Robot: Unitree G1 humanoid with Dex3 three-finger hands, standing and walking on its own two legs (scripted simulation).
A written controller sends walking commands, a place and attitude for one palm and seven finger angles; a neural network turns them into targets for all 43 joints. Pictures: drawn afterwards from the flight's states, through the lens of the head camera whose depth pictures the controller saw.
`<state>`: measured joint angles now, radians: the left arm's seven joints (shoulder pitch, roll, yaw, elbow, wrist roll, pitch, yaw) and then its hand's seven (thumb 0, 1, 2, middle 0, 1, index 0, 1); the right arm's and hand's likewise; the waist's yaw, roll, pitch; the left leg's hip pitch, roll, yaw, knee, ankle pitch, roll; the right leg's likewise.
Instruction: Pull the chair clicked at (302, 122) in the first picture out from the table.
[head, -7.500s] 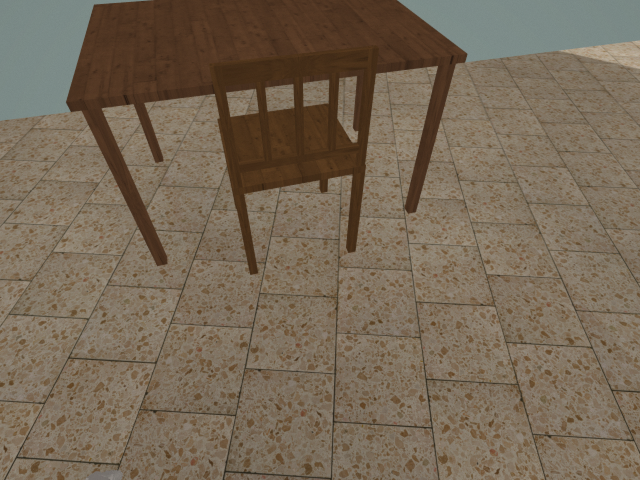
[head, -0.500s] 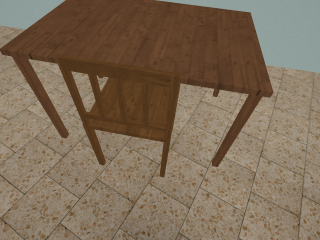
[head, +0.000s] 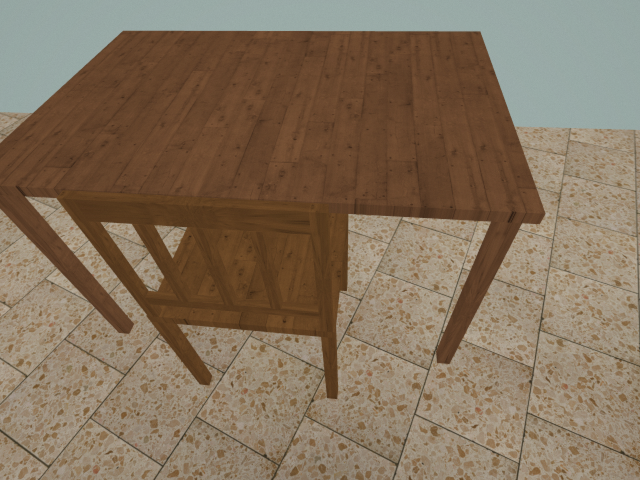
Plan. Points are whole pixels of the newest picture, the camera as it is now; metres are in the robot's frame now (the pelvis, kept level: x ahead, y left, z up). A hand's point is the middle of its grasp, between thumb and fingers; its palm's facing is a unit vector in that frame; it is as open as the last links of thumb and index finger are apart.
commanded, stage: come to a stop and stand still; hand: left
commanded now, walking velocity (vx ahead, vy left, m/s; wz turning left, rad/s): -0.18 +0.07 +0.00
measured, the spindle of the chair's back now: (216, 267) +0.50 +0.23 -0.11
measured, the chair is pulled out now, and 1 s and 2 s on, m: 0.00 0.00 0.00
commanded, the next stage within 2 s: look again from close up in 0.68 s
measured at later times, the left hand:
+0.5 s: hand out of the picture -0.02 +0.26 -0.17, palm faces -0.02 -0.98 -0.21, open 7.4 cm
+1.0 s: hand out of the picture +0.00 +0.24 -0.17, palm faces -0.03 -0.98 -0.18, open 7.3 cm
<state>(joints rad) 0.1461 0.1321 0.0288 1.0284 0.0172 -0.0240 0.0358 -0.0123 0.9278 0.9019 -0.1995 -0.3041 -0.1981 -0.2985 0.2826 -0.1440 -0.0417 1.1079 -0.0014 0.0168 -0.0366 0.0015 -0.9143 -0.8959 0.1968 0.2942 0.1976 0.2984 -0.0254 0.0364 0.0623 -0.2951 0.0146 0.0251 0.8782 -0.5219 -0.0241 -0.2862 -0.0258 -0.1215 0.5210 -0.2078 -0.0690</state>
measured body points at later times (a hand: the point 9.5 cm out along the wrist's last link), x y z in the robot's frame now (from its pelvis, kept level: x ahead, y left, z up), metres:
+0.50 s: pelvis -0.03 +0.07 +0.00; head -0.05 +0.07 +0.45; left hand -0.02 +0.31 -0.16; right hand +0.01 -0.18 -0.15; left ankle -0.03 +0.15 -0.74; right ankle -0.02 -0.04 -0.73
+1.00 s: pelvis -0.02 +0.07 +0.00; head -0.02 +0.08 +0.45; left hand +0.00 +0.29 -0.16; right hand -0.04 -0.14 -0.16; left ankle -0.03 +0.15 -0.74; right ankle -0.02 -0.03 -0.74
